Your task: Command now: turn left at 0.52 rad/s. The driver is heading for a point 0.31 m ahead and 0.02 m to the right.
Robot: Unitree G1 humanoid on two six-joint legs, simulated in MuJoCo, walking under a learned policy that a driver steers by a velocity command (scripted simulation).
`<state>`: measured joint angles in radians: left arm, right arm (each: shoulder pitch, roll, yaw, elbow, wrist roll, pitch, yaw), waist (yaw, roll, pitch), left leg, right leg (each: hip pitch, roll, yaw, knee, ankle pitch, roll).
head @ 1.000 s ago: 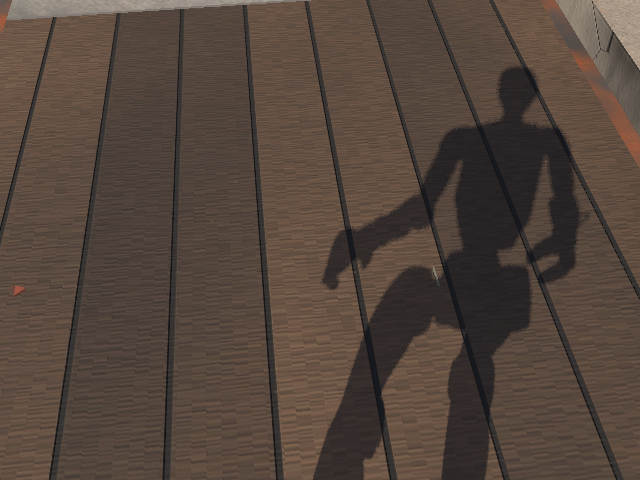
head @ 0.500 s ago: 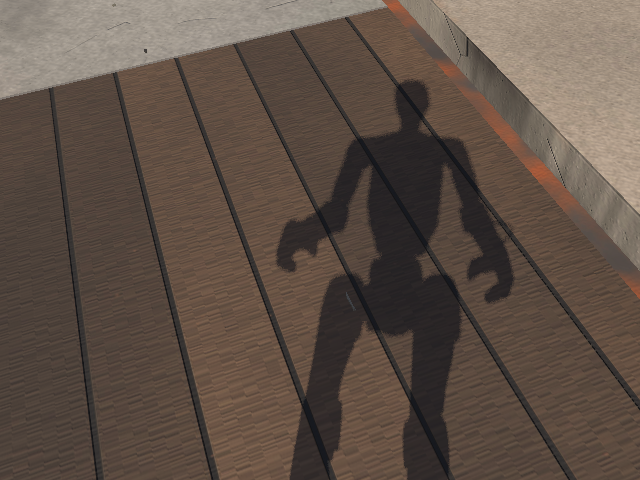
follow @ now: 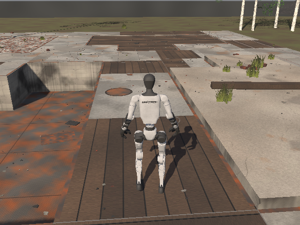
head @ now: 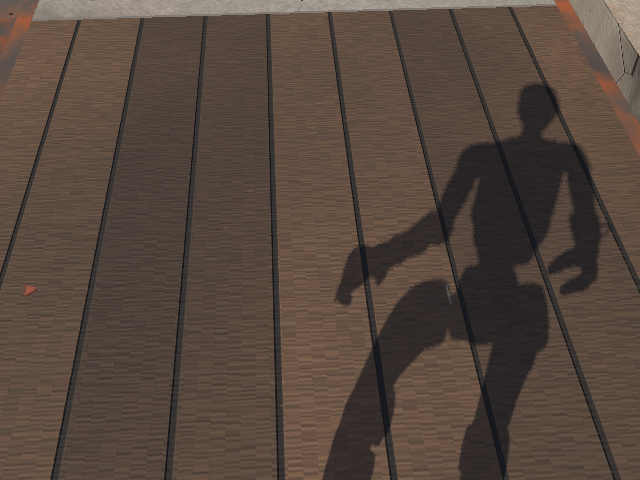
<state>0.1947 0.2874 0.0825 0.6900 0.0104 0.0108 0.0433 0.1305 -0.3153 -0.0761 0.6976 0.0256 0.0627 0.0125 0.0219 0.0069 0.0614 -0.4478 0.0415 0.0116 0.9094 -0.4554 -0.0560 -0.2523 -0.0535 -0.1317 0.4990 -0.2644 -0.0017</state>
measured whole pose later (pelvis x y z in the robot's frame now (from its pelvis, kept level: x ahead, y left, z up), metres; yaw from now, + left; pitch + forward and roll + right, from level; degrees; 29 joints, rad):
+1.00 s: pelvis +0.00 +0.04 +0.01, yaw -11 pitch +2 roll -1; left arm 0.14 0.32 0.09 0.66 -0.03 0.06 0.01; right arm 0.23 -0.27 -0.07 0.68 -0.01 0.00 -0.04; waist -0.04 -0.02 0.04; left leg -0.18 0.03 0.14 0.40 -0.25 0.05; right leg -0.49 -0.03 0.03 0.99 -0.39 0.10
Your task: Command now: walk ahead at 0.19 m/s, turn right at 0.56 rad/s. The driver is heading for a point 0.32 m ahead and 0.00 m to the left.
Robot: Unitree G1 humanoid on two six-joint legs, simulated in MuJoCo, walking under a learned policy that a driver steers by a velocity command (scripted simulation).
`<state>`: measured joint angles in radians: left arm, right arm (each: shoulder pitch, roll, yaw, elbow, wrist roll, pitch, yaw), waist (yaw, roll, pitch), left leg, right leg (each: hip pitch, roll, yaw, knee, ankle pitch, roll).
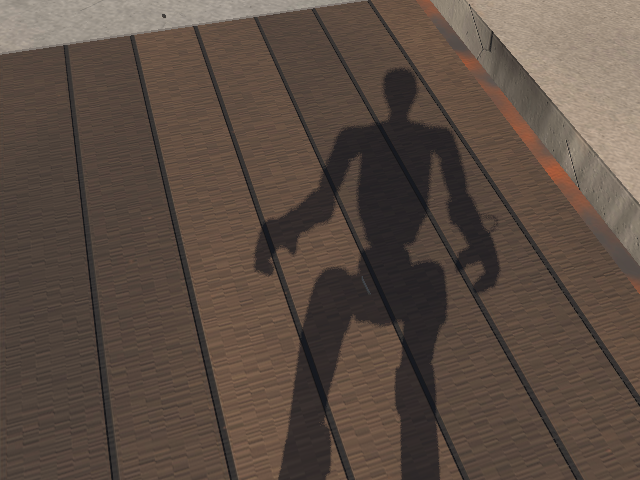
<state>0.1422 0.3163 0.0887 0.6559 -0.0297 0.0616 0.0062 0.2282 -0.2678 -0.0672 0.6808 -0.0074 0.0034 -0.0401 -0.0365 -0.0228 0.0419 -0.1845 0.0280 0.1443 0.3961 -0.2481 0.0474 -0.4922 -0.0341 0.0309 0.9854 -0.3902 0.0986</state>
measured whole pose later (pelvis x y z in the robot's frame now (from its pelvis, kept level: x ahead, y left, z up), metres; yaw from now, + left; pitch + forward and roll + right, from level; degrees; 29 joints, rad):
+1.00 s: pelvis +0.28 -0.12 -0.01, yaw -9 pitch -1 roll +2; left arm 0.26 0.25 0.03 0.82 0.03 0.03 0.04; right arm 0.12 -0.23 -0.02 0.83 -0.02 0.00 0.01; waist 0.00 0.00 0.03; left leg -0.32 -0.02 0.06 0.50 -0.17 0.02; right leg -0.28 -0.05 0.03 0.60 -0.29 0.03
